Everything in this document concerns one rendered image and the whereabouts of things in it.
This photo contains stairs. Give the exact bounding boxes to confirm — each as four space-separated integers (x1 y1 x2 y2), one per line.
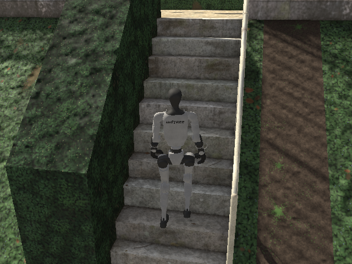
110 19 242 264

